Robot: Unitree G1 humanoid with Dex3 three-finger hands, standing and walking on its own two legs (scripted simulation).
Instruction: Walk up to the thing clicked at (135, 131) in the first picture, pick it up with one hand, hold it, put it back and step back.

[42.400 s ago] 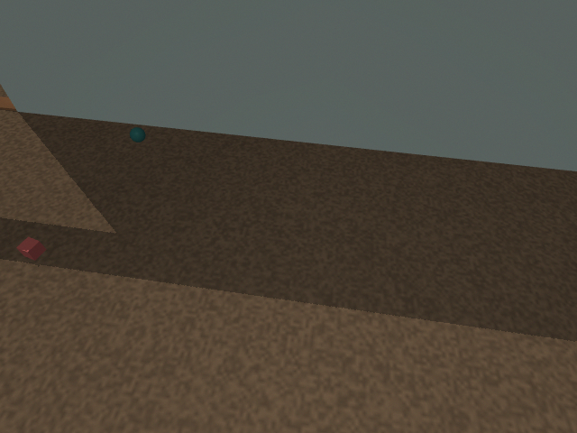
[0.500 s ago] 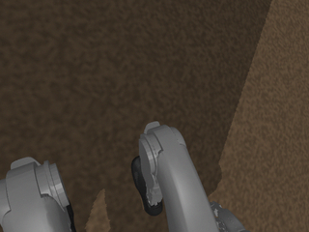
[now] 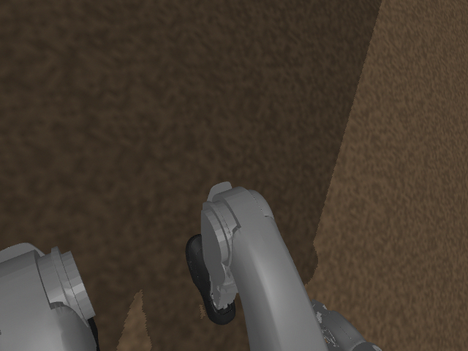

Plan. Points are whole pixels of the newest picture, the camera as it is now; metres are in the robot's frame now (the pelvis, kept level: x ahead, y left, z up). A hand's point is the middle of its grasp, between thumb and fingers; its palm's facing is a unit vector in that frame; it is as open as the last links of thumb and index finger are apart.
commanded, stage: rest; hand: left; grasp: from above
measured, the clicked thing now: out of the picture +0.46 +0.34 -0.26
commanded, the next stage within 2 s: open in 0.48 s
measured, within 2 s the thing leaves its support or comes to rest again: rests again in 0.88 s
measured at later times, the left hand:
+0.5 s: hand out of the picture +0.45 +0.34 -0.25, palm faces -0.46 -0.15 -0.88, open 10.1 cm
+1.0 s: hand out of the picture +0.46 +0.34 -0.24, palm faces -0.44 -0.15 -0.89, open 12.1 cm
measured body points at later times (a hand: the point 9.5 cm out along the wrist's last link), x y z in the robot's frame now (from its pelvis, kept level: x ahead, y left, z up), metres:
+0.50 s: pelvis +0.00 +0.00 +0.00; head +0.28 +0.13 +0.32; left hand +0.47 +0.34 -0.20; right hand +0.05 -0.26 -0.06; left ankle +0.06 +0.13 -0.27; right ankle +0.11 -0.14 -0.27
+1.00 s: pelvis -0.01 +0.00 +0.00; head +0.27 +0.13 +0.32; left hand +0.48 +0.34 -0.19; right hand +0.05 -0.25 -0.06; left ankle +0.06 +0.13 -0.27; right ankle +0.11 -0.14 -0.27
